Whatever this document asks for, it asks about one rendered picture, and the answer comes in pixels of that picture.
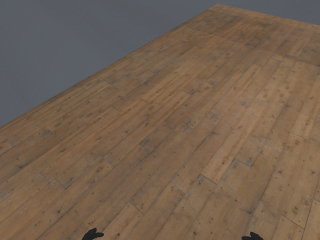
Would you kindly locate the robot left hand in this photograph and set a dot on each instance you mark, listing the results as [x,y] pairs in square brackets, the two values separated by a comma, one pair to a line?
[91,234]

